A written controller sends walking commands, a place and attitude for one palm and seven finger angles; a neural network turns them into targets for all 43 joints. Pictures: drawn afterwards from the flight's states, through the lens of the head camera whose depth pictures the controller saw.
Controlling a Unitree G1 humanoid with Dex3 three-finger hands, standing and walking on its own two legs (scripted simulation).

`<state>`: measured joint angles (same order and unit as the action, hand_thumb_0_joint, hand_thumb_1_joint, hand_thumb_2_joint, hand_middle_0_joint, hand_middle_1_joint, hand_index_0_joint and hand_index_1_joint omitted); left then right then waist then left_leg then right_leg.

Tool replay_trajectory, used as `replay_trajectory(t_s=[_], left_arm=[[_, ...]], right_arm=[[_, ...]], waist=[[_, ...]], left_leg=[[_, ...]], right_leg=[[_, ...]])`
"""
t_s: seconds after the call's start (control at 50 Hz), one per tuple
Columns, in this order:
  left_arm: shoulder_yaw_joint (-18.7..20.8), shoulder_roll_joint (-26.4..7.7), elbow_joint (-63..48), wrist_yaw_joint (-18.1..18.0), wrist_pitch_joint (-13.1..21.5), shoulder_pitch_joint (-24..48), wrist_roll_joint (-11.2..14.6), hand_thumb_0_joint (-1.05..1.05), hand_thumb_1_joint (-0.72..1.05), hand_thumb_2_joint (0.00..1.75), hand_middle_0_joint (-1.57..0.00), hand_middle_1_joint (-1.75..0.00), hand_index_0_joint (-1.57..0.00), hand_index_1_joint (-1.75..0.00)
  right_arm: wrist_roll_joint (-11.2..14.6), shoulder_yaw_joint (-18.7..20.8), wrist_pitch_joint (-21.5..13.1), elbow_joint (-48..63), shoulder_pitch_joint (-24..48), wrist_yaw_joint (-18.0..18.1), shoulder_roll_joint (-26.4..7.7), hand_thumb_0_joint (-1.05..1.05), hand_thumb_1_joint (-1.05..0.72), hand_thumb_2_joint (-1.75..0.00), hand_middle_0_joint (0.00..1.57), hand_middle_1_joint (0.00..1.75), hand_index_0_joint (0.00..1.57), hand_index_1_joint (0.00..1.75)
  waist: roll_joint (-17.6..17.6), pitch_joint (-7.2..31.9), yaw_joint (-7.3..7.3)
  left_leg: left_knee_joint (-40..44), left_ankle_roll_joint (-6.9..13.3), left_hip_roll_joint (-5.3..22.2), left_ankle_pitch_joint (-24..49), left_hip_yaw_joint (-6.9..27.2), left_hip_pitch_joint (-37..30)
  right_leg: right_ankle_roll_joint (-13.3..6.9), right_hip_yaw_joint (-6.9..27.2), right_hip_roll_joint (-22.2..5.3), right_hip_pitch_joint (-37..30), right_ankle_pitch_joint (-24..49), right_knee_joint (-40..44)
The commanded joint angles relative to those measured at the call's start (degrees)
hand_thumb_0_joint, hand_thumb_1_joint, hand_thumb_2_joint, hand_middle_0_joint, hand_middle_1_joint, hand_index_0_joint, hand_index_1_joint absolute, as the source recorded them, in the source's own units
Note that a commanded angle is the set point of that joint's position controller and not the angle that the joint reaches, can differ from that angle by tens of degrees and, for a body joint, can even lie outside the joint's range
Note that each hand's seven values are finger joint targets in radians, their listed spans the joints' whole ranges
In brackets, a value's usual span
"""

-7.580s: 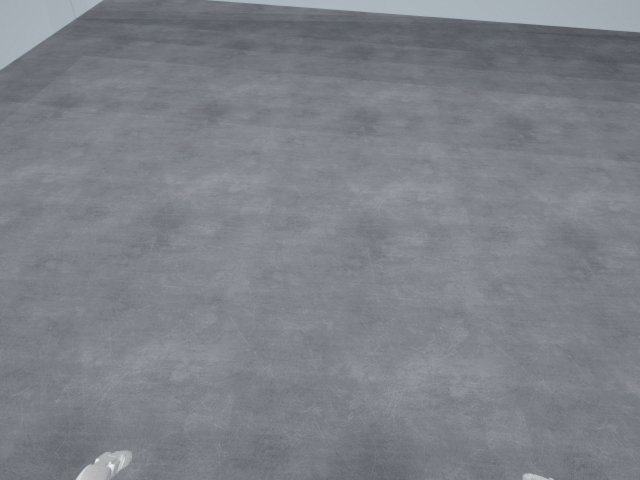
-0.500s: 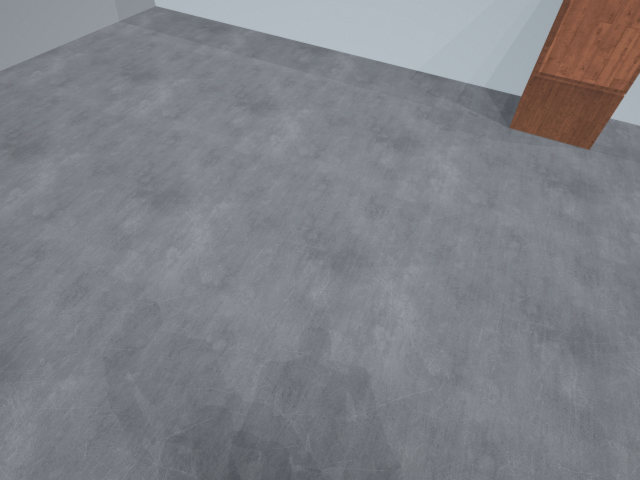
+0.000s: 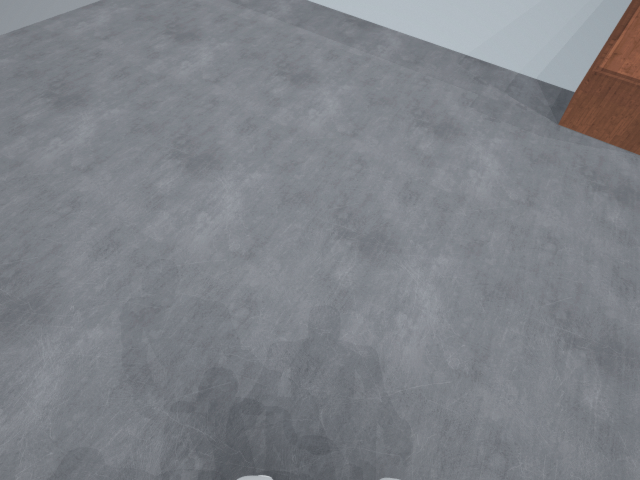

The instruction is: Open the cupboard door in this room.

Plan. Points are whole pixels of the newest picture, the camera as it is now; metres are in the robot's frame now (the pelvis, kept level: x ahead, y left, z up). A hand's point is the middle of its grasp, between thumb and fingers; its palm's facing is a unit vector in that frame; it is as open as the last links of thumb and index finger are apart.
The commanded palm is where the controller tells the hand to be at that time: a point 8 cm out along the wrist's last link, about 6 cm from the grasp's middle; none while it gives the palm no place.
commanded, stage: turn or walk to find it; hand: left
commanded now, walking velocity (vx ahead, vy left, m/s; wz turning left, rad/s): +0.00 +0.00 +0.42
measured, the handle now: out of the picture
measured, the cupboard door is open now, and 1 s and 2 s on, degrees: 0 0 0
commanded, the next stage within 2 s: none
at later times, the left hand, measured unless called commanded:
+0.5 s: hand out of the picture +0.00 +0.13 -0.13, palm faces +0.26 -0.92 -0.30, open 7.4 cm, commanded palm none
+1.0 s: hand out of the picture -0.16 +0.15 -0.17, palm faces +0.52 -0.82 -0.22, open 7.4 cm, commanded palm none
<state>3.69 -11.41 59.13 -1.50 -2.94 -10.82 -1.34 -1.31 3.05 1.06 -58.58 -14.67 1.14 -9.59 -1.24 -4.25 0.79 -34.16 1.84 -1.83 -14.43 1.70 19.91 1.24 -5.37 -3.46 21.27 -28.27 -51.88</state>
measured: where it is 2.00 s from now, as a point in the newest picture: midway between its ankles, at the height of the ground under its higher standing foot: outside the picture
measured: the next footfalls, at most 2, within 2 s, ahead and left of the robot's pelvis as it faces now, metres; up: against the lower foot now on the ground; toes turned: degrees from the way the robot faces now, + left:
right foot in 0.28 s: +0.02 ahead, -0.16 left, +0.00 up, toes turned +9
left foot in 0.82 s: -0.07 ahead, +0.05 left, +0.00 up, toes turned +29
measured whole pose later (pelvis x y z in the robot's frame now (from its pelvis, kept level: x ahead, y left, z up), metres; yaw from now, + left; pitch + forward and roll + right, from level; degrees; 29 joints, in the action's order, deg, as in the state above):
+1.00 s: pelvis -0.07 -0.04 +0.01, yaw +28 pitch -1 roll -2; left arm 3.6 -14.5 57.8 -0.7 -3.5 -14.9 -1.5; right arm -0.6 1.6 1.4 -53.7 -5.0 0.4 -11.1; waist -2.2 -4.5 -3.0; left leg -28.1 3.2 -0.9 -15.2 -1.5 12.1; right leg 4.0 -3.3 -5.9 24.9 -24.9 -61.8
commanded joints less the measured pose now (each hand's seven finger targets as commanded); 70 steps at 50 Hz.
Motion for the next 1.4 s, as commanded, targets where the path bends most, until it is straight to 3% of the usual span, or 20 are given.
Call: replay_trajectory(t_s=[0.0,0.12,0.22,0.24,0.26,0.28,0.3,0.32,0.38,0.54,0.68,0.76,0.78,0.82,0.84,0.96,1.2,1.32,1.36,1.38], left_arm=[[0.5,-4.1,-6.1,0.2,1.9,1.8,0.3,0.00,0.90,0.90,-0.20,-0.30,-0.20,-0.30],[0.0,-3.7,-8.9,0.2,1.8,4.8,0.9,0.00,0.90,0.90,-0.20,-0.30,-0.20,-0.30],[0.5,-5.6,-8.2,-0.2,2.0,-1.9,1.3,0.00,0.90,0.90,-0.20,-0.30,-0.20,-0.30],[1.1,-7.7,-7.7,-0.3,2.3,-4.3,1.0,0.00,0.90,0.90,-0.20,-0.30,-0.20,-0.30],[2.1,-12.4,-8.0,-0.6,2.7,-5.4,0.1,0.00,0.90,0.90,-0.20,-0.30,-0.20,-0.30],[2.4,-15.6,-9.6,-0.7,2.5,-2.5,-0.3,0.00,0.90,0.90,-0.20,-0.30,-0.20,-0.30],[1.9,-14.5,-11.2,-0.8,2.2,0.4,0.1,0.00,0.90,0.90,-0.20,-0.30,-0.20,-0.30],[1.9,-12.0,-11.7,-1.0,2.8,3.6,0.2,0.00,0.90,0.90,-0.20,-0.30,-0.20,-0.30],[0.3,-8.3,-11.7,-0.2,3.5,4.9,0.5,0.00,0.90,0.90,-0.20,-0.30,-0.20,-0.30],[0.5,-9.0,-7.8,-0.7,4.1,-7.6,0.1,0.00,0.90,0.90,-0.20,-0.30,-0.20,-0.30],[1.0,-11.6,-5.1,-0.7,3.4,-11.1,-0.6,0.00,0.90,0.90,-0.20,-0.30,-0.20,-0.30],[1.3,-12.3,-4.7,-0.4,3.0,-8.0,-0.2,0.00,0.90,0.90,-0.20,-0.30,-0.20,-0.30],[1.1,-11.5,-4.8,-0.3,2.7,-7.1,0.4,0.00,0.90,0.90,-0.20,-0.30,-0.20,-0.30],[-0.4,-5.9,-7.7,0.0,2.0,-6.6,0.6,0.00,0.90,0.90,-0.20,-0.30,-0.20,-0.30],[-0.2,-7.3,-8.2,-0.3,1.3,-4.2,0.2,0.00,0.90,0.90,-0.20,-0.30,-0.20,-0.30],[0.8,-7.6,-5.5,0.8,0.9,-4.2,0.0,0.00,0.90,0.90,-0.20,-0.30,-0.20,-0.30],[0.4,-6.2,-10.6,0.3,1.0,4.9,0.5,0.00,0.90,0.90,-0.20,-0.30,-0.20,-0.30],[0.2,-5.8,-10.4,0.0,2.0,0.5,1.2,0.00,0.90,0.90,-0.20,-0.30,-0.20,-0.30],[0.9,-9.1,-9.4,-0.4,2.9,-3.2,0.8,0.00,0.90,0.90,-0.20,-0.30,-0.20,-0.30],[1.9,-14.0,-9.4,-0.9,3.4,-4.5,0.0,0.00,0.90,0.90,-0.20,-0.30,-0.20,-0.30]], right_arm=[[-0.3,1.9,-1.1,3.2,-3.2,0.9,-11.2,0.00,-0.90,-0.90,0.20,0.30,0.20,0.30],[-0.5,2.7,-0.3,4.4,-4.5,0.4,-12.9,0.00,-0.90,-0.90,0.20,0.30,0.20,0.30],[-0.3,3.4,0.6,6.8,-0.2,-0.5,-13.1,0.00,-0.90,-0.90,0.20,0.30,0.20,0.30],[0.0,3.4,0.9,7.5,0.8,-0.8,-11.8,0.00,-0.90,-0.90,0.20,0.30,0.20,0.30],[0.4,3.0,1.0,8.3,0.8,-1.1,-8.6,0.00,-0.90,-0.90,0.20,0.30,0.20,0.30],[0.1,3.0,1.0,9.8,2.8,-0.9,-8.1,0.00,-0.90,-0.90,0.20,0.30,0.20,0.30],[-0.5,3.6,1.3,9.9,3.3,-1.1,-10.4,0.00,-0.90,-0.90,0.20,0.30,0.20,0.30],[-0.7,3.6,2.1,8.6,2.8,-1.3,-10.3,0.00,-0.90,-0.90,0.20,0.30,0.20,0.30],[-0.3,3.2,2.5,5.6,-1.4,-2.0,-8.8,0.00,-0.90,-0.90,0.20,0.30,0.20,0.30],[0.0,2.1,2.5,6.3,4.7,-1.6,-9.0,0.00,-0.90,-0.90,0.20,0.30,0.20,0.30],[1.0,0.4,1.5,7.1,9.9,-1.5,-7.5,0.00,-0.90,-0.90,0.20,0.30,0.20,0.30],[1.1,0.4,0.7,6.0,5.8,-1.3,-8.0,0.00,-0.90,-0.90,0.20,0.30,0.20,0.30],[0.9,0.7,0.2,5.4,3.9,-1.4,-9.6,0.00,-0.90,-0.90,0.20,0.30,0.20,0.30],[0.5,2.7,-0.1,5.3,0.5,-1.0,-18.3,0.00,-0.90,-0.90,0.20,0.30,0.20,0.30],[0.4,2.7,0.5,4.5,-0.8,-0.9,-18.3,0.00,-0.90,-0.90,0.20,0.30,0.20,0.30],[0.6,1.3,-0.5,7.0,6.1,-0.1,-13.2,0.00,-0.90,-0.90,0.20,0.30,0.20,0.30],[-0.2,2.7,-0.4,6.8,-0.4,-0.3,-13.0,0.00,-0.90,-0.90,0.20,0.30,0.20,0.30],[-0.2,3.0,0.0,7.1,0.1,-0.5,-12.9,0.00,-0.90,-0.90,0.20,0.30,0.20,0.30],[0.6,2.8,0.0,7.2,-0.3,-0.9,-10.2,0.00,-0.90,-0.90,0.20,0.30,0.20,0.30],[0.9,2.1,-0.2,8.3,-1.0,-1.1,-6.8,0.00,-0.90,-0.90,0.20,0.30,0.20,0.30]], waist=[[9.0,7.8,0.51],[8.8,9.9,2.04],[10.9,9.8,-1.33],[7.2,9.3,-2.48],[-5.7,8.4,-3.40],[-15.8,3.9,-3.73],[-9.4,2.8,-2.49],[-12.4,-0.9,-0.72],[-6.9,-1.9,1.78],[-8.2,4.1,-2.32],[-10.4,6.7,-4.34],[-10.3,7.8,-1.30],[-6.7,8.5,0.20],[18.1,8.8,1.97],[12.4,8.0,2.85],[8.5,3.6,-0.86],[9.1,5.2,1.57],[9.0,9.0,-0.68],[1.2,11.5,-2.35],[-13.5,11.7,-3.07]], left_leg=[[15.4,9.1,15.6,18.8,22.2,-11.3],[14.7,8.6,13.4,21.8,23.4,-14.3],[12.2,4.2,8.6,14.0,21.3,-4.0],[10.2,1.3,5.6,5.1,18.2,3.6],[-0.9,-2.4,-0.1,-6.4,10.4,15.1],[-15.5,-4.4,-3.6,-16.3,3.6,19.1],[-23.9,-3.9,-0.6,-16.0,5.4,14.8],[-27.7,-3.5,0.8,-13.4,6.4,14.6],[-35.4,-4.8,0.9,-5.2,2.6,13.3],[-30.3,-7.0,3.1,-7.4,0.7,14.3],[-11.2,-5.2,2.8,-12.7,-4.2,5.3],[4.8,-3.8,2.5,-1.9,-6.5,-6.5],[11.5,-2.9,4.0,5.8,-5.0,-13.4],[14.6,7.9,24.9,36.3,19.2,-23.8],[14.0,10.8,25.9,33.1,15.2,-18.3],[16.6,5.6,14.2,23.7,8.5,-13.1],[15.7,9.0,14.9,20.6,18.3,-13.2],[11.1,6.8,11.7,22.4,20.3,-6.6],[5.5,1.3,6.3,9.6,15.9,3.6],[-6.4,-2.9,-1.4,-9.0,5.4,14.4]], right_leg=[[1.0,5.7,0.3,8.2,0.2,-8.5],[1.9,5.8,2.7,4.3,0.1,2.9],[1.4,4.2,4.0,-12.2,11.1,25.1],[0.8,5.3,1.4,-20.0,14.6,31.4],[-2.9,17.4,-10.9,-26.2,7.3,37.0],[-8.4,29.8,-22.9,-17.6,6.4,40.5],[-10.3,26.5,-24.0,-8.1,6.4,40.8],[-8.9,23.8,-19.9,-4.0,6.3,41.4],[-6.3,10.0,-11.7,-6.0,20.8,36.5],[-8.2,7.7,-14.5,-20.9,43.6,30.8],[-10.2,6.3,-16.4,-22.6,52.3,27.0],[-6.5,2.0,-15.6,-16.6,44.3,22.9],[-3.8,-0.5,-13.9,-11.5,37.8,18.5],[3.0,-3.5,-3.3,10.1,-8.5,-1.3],[2.2,0.9,-3.5,7.7,-8.9,-7.4],[3.5,4.0,-2.7,9.5,7.0,-13.6],[4.0,5.4,-0.5,6.8,2.9,-0.5],[2.1,4.4,2.5,-8.4,9.5,20.1],[0.6,8.6,-3.6,-23.3,18.3,33.6],[-4.5,22.5,-18.2,-29.3,21.1,35.7]])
